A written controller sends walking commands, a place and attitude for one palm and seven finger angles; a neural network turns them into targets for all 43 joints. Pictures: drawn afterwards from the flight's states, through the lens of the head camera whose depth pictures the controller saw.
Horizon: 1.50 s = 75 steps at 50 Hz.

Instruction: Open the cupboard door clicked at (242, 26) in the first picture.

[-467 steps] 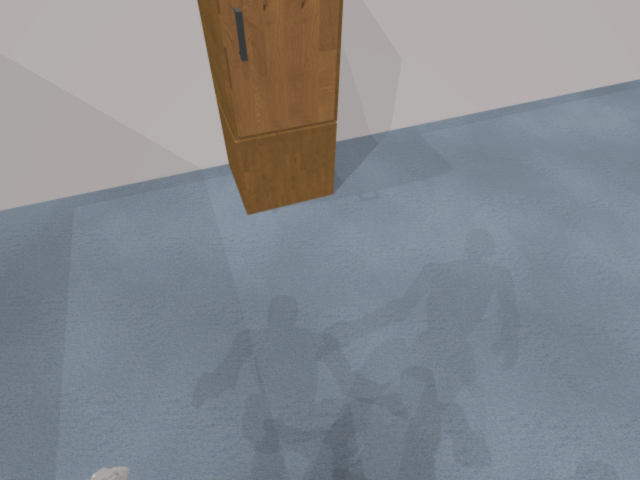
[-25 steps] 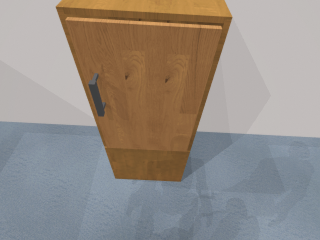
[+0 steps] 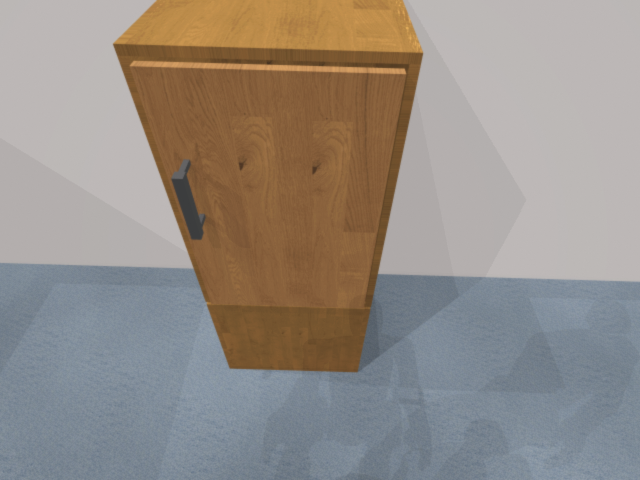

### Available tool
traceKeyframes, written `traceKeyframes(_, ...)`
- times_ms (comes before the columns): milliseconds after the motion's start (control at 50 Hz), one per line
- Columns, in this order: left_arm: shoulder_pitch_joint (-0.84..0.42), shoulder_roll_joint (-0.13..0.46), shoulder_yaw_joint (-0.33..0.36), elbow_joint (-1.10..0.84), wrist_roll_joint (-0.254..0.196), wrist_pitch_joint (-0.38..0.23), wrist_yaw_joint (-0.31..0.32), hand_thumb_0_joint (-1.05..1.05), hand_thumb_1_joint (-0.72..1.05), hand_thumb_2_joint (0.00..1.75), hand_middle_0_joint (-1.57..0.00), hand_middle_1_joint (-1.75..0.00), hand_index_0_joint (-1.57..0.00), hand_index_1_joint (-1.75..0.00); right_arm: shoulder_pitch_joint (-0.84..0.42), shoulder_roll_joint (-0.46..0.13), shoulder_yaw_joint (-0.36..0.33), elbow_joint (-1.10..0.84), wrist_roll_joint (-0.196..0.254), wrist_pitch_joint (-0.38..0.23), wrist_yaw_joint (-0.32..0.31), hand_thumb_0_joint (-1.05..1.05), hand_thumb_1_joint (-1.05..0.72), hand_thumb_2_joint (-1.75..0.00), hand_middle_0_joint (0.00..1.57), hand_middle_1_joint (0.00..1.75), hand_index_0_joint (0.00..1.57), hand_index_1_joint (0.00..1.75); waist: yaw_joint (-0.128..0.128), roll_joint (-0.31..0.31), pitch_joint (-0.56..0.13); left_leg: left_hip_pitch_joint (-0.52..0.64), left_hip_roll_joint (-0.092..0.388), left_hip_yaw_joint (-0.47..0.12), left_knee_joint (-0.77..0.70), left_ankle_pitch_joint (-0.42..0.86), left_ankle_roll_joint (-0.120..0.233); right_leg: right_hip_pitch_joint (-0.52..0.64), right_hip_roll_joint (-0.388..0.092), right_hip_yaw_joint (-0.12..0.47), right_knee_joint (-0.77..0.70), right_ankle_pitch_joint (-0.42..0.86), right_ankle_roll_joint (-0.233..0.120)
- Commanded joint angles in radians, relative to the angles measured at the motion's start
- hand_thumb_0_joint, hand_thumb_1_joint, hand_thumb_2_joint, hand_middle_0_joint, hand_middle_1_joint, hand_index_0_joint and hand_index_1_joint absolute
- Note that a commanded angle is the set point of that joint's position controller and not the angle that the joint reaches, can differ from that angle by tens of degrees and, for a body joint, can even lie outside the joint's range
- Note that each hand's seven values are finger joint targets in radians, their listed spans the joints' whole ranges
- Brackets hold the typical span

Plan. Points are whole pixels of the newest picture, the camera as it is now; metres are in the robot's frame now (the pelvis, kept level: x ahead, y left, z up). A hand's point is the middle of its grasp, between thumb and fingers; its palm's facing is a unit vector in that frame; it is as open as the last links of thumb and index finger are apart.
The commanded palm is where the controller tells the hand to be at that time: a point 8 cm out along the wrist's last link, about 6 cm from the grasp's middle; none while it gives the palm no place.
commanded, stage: come to a stop and stand still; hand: left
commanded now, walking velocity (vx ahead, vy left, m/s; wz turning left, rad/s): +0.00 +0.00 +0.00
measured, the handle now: (191, 200) +0.54 +0.27 +0.02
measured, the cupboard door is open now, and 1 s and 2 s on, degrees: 0 0 0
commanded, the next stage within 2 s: look again from close up in 0.26 s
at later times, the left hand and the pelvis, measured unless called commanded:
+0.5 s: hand out of the picture -0.02 +0.16 -0.18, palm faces +0.05 -0.98 -0.17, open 7.3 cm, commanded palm none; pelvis -0.01 +0.00 -0.01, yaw +2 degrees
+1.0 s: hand out of the picture +0.00 +0.22 -0.18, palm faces +0.04 -0.98 -0.18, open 7.3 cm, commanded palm +0.08 +0.28 -0.08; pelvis -0.01 +0.05 +0.00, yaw +0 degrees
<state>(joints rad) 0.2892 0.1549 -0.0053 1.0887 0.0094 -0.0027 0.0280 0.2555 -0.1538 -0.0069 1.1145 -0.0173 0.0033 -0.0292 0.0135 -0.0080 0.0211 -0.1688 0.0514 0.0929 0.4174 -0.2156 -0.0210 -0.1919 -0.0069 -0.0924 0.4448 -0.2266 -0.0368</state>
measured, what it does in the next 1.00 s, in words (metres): shifts its weight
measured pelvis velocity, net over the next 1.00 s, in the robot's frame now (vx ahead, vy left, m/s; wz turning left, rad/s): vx -0.01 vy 0.05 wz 0.00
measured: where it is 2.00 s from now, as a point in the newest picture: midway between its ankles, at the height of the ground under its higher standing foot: outside the picture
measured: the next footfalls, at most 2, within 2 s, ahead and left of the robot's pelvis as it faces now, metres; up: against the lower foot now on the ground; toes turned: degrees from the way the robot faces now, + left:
none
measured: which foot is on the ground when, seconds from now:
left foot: down 0.00-1.00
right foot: down 0.00-1.00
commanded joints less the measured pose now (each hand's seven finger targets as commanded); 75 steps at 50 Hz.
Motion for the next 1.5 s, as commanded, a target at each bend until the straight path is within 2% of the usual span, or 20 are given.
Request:
traceKeyframes(0,0.053,0.087,0.016,-0.02,0.0,-0.016,0.003,0.0,0.9,0.9,-0.2,-0.3,-0.2,-0.3,0.075,-0.053,0.0,-0.011,0.0,-0.013,0.002,0.0,-0.9,-0.9,0.2,0.3,0.2,0.3,-0.009,-0.015,0.078,-0.035,0.046,-0.073,-0.086,-0.032,0.03,-0.077,-0.115,0.147,-0.174,-0.11,-0.002)
traceKeyframes(320,0.113,0.03,0.018,0.017,-0.002,-0.021,0.009,0.0,0.9,0.9,-0.2,-0.3,-0.2,-0.3,0.185,0.008,0.002,0.032,-0.001,-0.019,-0.006,0.0,-0.9,-0.9,0.2,0.3,0.2,0.3,-0.006,-0.006,0.075,-0.081,0.042,-0.069,-0.075,-0.035,0.028,-0.056,-0.103,0.129,-0.154,-0.1,-0.012)
traceKeyframes(340,0.042,0.267,0.02,-0.09,0.017,-0.036,0.009,0.0,0.9,0.9,-0.2,-0.3,-0.2,-0.3,0.069,-0.172,-0.035,-0.111,-0.018,-0.011,0.012,0.0,-0.9,-0.9,0.2,0.3,0.2,0.3,-0.056,0.066,0.18,-0.132,-0.011,-0.111,-0.031,0.012,0.022,-0.11,-0.083,0.126,-0.098,-0.058,-0.023)
traceKeyframes(360,0.071,0.153,0.038,-0.074,0.01,-0.041,0.013,0.0,0.9,0.9,-0.2,-0.3,-0.2,-0.3,0.067,-0.12,-0.037,-0.109,-0.016,-0.036,-0.002,0.0,-0.9,-0.9,0.2,0.3,0.2,0.3,-0.014,0.14,0.0,-0.091,0.04,-0.09,0.044,-0.019,0.032,-0.063,-0.141,0.16,-0.079,-0.098,-0.029)
traceKeyframes(380,0.075,0.14,0.033,-0.081,0.01,-0.041,0.015,0.0,0.9,0.9,-0.2,-0.3,-0.2,-0.3,0.113,-0.075,-0.034,-0.106,-0.014,-0.033,-0.007,0.0,-0.9,-0.9,0.2,0.3,0.2,0.3,-0.038,0.104,-0.113,-0.068,0.022,-0.092,0.092,-0.018,0.035,-0.019,-0.16,0.189,-0.091,-0.088,-0.043)
traceKeyframes(460,0.054,0.103,0.04,-0.102,0.014,-0.03,0.018,0.0,0.9,0.9,-0.2,-0.3,-0.2,-0.3,0.167,-0.039,-0.03,-0.111,-0.011,-0.012,0.001,0.0,-0.9,-0.9,0.2,0.3,0.2,0.3,-0.047,-0.159,0.041,-0.116,0.004,-0.067,0.153,-0.046,0.041,-0.159,-0.191,0.213,-0.184,-0.235,-0.051)
traceKeyframes(580,0.077,0.105,0.038,-0.118,0.006,-0.024,0.015,0.0,0.9,0.9,-0.2,-0.3,-0.2,-0.3,0.12,-0.088,-0.026,-0.127,-0.004,-0.031,0.001,0.0,-0.9,-0.9,0.2,0.3,0.2,0.3,-0.013,0.064,0.075,-0.136,0.054,-0.115,0.004,0.078,0.051,-0.06,-0.102,0.105,-0.039,0.041,-0.009)
traceKeyframes(960,0.092,0.09,0.022,-0.105,0.012,-0.007,0.013,0.0,0.9,0.9,-0.2,-0.3,-0.2,-0.3,0.033,-0.133,-0.026,-0.124,0.001,-0.021,0.014,0.0,-0.9,-0.9,0.2,0.3,0.2,0.3,-0.01,0.022,0.058,-0.109,0.073,-0.14,-0.147,-0.094,0.055,-0.002,-0.101,0.08,-0.061,0.055,0.039)
traceKeyframes(980,0.12,0.122,0.005,-0.064,0.021,-0.01,0.049,0.0,0.9,0.9,-0.2,-0.3,-0.2,-0.3,-0.033,-0.16,-0.017,-0.182,0.015,-0.03,0.015,0.0,-0.9,-0.9,0.2,0.3,0.2,0.3,0.016,-0.036,0.138,-0.15,0.085,-0.072,0.041,0.012,0.029,-0.077,-0.137,0.114,-0.054,0.135,0.026)
traceKeyframes(1000,-0.702,0.358,0.193,-1.65,-0.19,-0.236,0.044,0.0,0.88,0.89,-0.2,-0.32,-0.2,-0.32,-0.034,-0.266,-0.021,-0.526,0.072,-0.17,-0.027,0.0,-0.9,-0.9,0.2,0.3,0.2,0.3,-0.13,0.162,-0.382,0.138,-0.023,-0.137,-0.046,0.047,0.006,-0.003,-0.015,0.006,0.046,0.113,0.013)
traceKeyframes(1020,-0.163,0.279,0.141,-1.382,-0.123,-0.192,0.077,0.0,0.85,0.88,-0.2,-0.33,-0.2,-0.33,-0.085,-0.211,0.009,-0.47,0.074,-0.266,-0.06,0.0,-0.9,-0.9,0.2,0.3,0.2,0.3,-0.004,0.26,-0.342,0.148,0.036,-0.184,-0.092,-0.034,-0.014,-0.097,-0.005,0.002,0.157,-0.063,0.0)
traceKeyframes(1040,0.088,0.052,0.009,-1.216,-0.154,-0.068,0.103,0.0,0.83,0.87,-0.21,-0.34,-0.21,-0.34,-0.083,-0.168,-0.002,-0.462,0.088,-0.306,-0.049,0.0,-0.9,-0.9,0.2,0.3,0.2,0.3,-0.041,0.221,-0.161,-0.039,0.034,-0.229,-0.151,-0.228,-0.049,-0.226,0.01,-0.025,0.218,-0.154,0.011)
traceKeyframes(1060,0.09,-0.042,-0.05,-1.208,-0.189,-0.07,0.087,0.0,0.81,0.86,-0.21,-0.36,-0.21,-0.36,-0.04,-0.189,0.0,-0.443,0.093,-0.324,-0.046,0.0,-0.9,-0.9,0.2,0.3,0.2,0.3,-0.053,0.192,-0.059,-0.105,0.004,-0.203,-0.116,-0.288,-0.02,-0.248,0.009,-0.012,0.215,-0.111,0.013)
traceKeyframes(1120,0.027,0.058,0.063,-1.113,-0.191,-0.244,0.039,0.0,0.74,0.83,-0.21,-0.4,-0.21,-0.4,-0.057,-0.234,-0.023,-0.51,0.044,-0.361,-0.037,0.0,-0.9,-0.9,0.2,0.3,0.2,0.3,-0.082,-0.015,0.012,-0.298,-0.036,-0.202,0.106,-0.337,0.009,-0.384,0.014,-0.02,0.174,-0.229,0.02)
traceKeyframes(1180,0.138,0.013,0.09,-0.863,-0.217,-0.486,-0.125,0.0,0.67,0.8,-0.22,-0.45,-0.22,-0.45,-0.084,-0.233,-0.06,-0.575,0.023,-0.373,0.006,0.0,-0.9,-0.9,0.2,0.3,0.2,0.3,-0.027,-0.288,-0.056,-0.522,-0.056,-0.144,0.35,-0.342,0.009,-0.582,0.017,0.007,0.322,-0.432,0.014)
traceKeyframes(1220,0.178,0.068,0.117,-0.86,-0.227,-0.628,-0.277,0.0,0.62,0.78,-0.22,-0.48,-0.22,-0.48,-0.103,-0.242,-0.074,-0.645,0.019,-0.373,0.036,0.0,-0.9,-0.9,0.2,0.3,0.2,0.3,0.01,-0.213,-0.144,-0.628,-0.075,-0.104,0.482,-0.304,0.016,-0.607,0.008,0.067,0.403,-0.452,-0.004)
traceKeyframes(1240,0.211,0.14,0.182,-0.826,-0.217,-0.643,-0.34,0.0,0.6,0.77,-0.22,-0.5,-0.22,-0.5,-0.092,-0.249,-0.086,-0.682,0.029,-0.362,0.051,0.0,-0.9,-0.9,0.2,0.3,0.2,0.3,0.037,-0.081,-0.173,-0.62,-0.081,-0.096,0.507,-0.293,0.017,-0.595,0.004,0.097,0.431,-0.435,-0.019)
traceKeyframes(1300,0.143,0.2,0.227,-1.019,-0.28,-0.527,-0.396,0.0,0.53,0.74,-0.23,-0.54,-0.23,-0.54,-0.146,-0.259,-0.072,-0.815,0.065,-0.323,0.043,0.0,-0.9,-0.9,0.2,0.3,0.2,0.3,0.068,0.028,-0.259,-0.636,-0.078,-0.141,0.415,-0.483,0.026,-0.58,0.006,0.087,0.483,-0.474,-0.011)
traceKeyframes(1360,0.054,0.228,0.271,-1.286,-0.333,-0.455,-0.343,0.0,0.46,0.71,-0.23,-0.58,-0.23,-0.58,-0.121,-0.242,-0.059,-0.848,0.061,-0.287,0.008,0.0,-0.9,-0.9,0.2,0.3,0.2,0.3,0.042,0.073,-0.302,-0.599,-0.065,-0.164,0.433,-0.422,0.041,-0.561,0.023,0.082,0.48,-0.402,-0.005)
traceKeyframes(1480,-0.013,0.212,0.2,-1.446,-0.274,-0.529,-0.286,0.0,0.32,0.65,-0.24,-0.68,-0.24,-0.68,-0.037,-0.222,-0.045,-0.763,0.034,-0.28,-0.017,0.0,-0.9,-0.9,0.2,0.3,0.2,0.3,-0.059,0.124,-0.312,-0.519,-0.041,-0.175,0.569,-0.121,0.05,-0.648,0.047,0.047,0.526,-0.165,-0.001)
